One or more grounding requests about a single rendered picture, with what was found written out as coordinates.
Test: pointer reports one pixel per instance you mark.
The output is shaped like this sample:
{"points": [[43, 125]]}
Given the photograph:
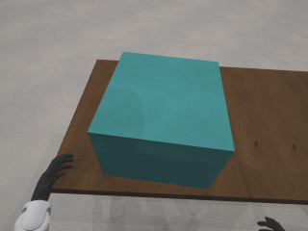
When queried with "carton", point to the carton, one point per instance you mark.
{"points": [[163, 119]]}

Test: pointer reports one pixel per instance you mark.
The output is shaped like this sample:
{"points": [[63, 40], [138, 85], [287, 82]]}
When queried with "robot right hand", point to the robot right hand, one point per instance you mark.
{"points": [[270, 223]]}

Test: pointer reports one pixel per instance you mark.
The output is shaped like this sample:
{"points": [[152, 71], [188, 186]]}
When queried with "table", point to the table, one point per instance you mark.
{"points": [[268, 116]]}

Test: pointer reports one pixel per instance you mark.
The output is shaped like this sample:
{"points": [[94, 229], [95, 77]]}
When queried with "left robot forearm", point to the left robot forearm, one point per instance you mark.
{"points": [[35, 216]]}

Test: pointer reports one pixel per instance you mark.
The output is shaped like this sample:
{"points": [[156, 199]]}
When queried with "robot left hand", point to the robot left hand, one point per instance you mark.
{"points": [[49, 177]]}

